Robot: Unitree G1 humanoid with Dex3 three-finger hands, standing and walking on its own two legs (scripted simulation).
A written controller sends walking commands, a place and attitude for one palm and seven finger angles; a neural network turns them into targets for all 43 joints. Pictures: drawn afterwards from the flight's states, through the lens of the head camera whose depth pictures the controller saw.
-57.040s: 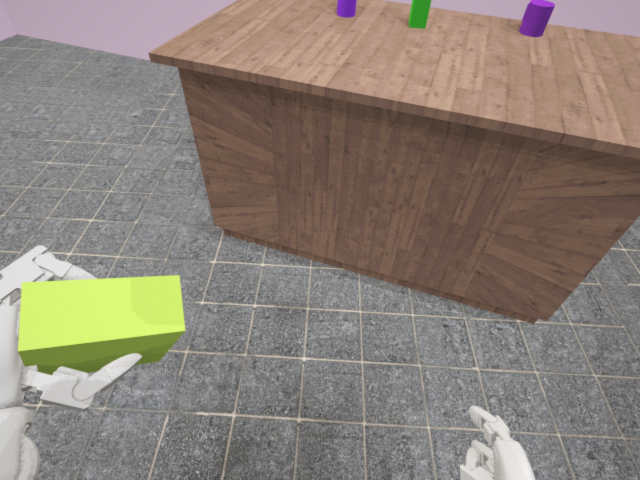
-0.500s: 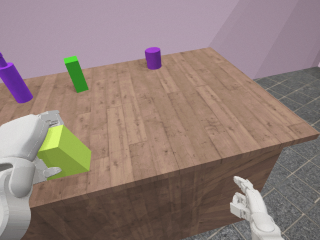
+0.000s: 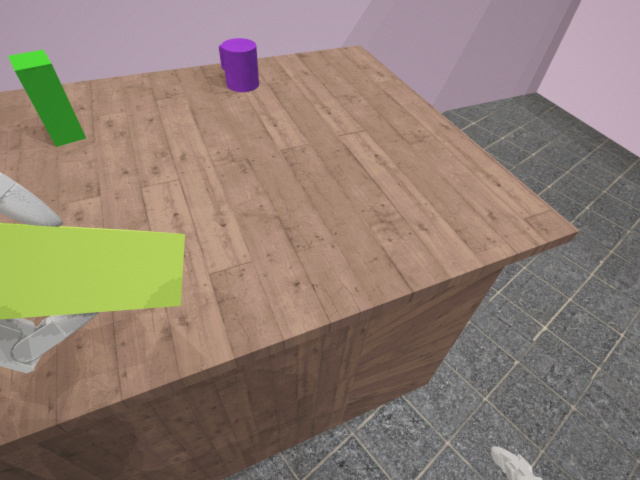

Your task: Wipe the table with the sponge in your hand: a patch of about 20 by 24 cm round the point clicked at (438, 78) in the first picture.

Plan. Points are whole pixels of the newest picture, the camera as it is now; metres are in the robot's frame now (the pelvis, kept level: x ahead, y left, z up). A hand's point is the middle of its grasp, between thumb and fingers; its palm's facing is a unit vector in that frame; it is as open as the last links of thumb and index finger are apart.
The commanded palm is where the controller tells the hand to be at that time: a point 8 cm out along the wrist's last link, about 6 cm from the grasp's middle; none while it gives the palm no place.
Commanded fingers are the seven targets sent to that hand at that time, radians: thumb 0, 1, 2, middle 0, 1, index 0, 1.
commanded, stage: step back with the hand held close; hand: left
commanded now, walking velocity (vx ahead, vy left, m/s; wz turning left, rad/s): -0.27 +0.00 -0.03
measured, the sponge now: (98, 262) +0.23 +0.19 +0.24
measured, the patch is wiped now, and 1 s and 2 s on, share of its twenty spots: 1.00 1.00 1.00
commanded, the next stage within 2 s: stop stepping back and stand still in 1.08 s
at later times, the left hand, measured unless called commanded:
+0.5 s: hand out of the picture +0.16 +0.24 +0.28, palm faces +0.56 -0.74 -0.36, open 9.6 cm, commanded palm +0.12 +0.28 +0.26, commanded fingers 0.00 0.10 1.30 -1.20 -1.60 -1.20 -1.60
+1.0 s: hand out of the picture +0.07 +0.21 +0.27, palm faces +0.47 -0.77 -0.44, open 9.6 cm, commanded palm +0.01 +0.25 +0.26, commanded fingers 0.00 0.10 1.30 -1.20 -1.60 -1.20 -1.60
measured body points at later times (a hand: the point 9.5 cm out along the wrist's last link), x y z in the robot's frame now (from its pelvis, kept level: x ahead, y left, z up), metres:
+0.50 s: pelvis -0.04 +0.00 +0.00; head -0.04 +0.00 +0.45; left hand +0.12 +0.28 +0.30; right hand +0.14 -0.23 -0.08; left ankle +0.02 +0.09 -0.73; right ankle -0.04 -0.13 -0.72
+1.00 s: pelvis -0.16 -0.02 +0.00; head -0.13 -0.01 +0.45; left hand +0.04 +0.25 +0.29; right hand -0.02 -0.26 -0.09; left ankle -0.11 +0.12 -0.73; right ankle -0.12 -0.14 -0.72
